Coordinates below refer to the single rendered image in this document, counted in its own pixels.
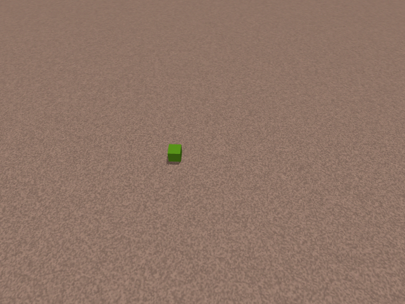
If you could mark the cube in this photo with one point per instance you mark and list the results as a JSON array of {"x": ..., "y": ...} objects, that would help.
[{"x": 174, "y": 152}]

